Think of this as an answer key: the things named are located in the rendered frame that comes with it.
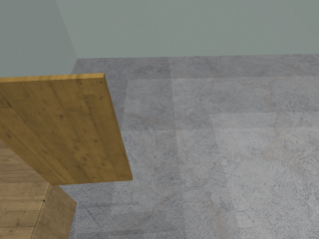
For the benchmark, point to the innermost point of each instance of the cupboard door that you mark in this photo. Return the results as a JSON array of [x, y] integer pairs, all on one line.
[[65, 127]]

